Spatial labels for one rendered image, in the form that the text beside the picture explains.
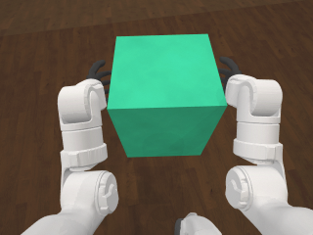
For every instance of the right robot upper arm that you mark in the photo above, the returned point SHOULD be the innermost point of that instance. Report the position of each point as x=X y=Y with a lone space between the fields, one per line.
x=260 y=193

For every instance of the left robot forearm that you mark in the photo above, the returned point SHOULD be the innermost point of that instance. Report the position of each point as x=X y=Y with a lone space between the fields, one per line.
x=79 y=108

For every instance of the right robot forearm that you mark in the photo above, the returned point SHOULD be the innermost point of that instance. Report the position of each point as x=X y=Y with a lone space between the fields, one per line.
x=258 y=103

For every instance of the carton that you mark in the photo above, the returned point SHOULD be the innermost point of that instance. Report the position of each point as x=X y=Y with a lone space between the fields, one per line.
x=166 y=95

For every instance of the robot right foot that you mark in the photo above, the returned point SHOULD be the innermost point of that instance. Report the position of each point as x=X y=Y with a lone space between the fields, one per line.
x=177 y=226

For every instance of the right robot thigh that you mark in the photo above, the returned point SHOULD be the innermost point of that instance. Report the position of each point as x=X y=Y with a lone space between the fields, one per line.
x=198 y=225

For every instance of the right robot hand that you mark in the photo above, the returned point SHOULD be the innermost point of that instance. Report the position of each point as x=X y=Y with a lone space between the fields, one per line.
x=234 y=69

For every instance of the left robot hand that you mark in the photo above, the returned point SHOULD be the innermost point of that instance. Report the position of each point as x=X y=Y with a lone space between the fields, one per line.
x=93 y=74

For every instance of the left robot upper arm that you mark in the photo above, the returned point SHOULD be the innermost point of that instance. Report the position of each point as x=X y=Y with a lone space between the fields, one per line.
x=87 y=197

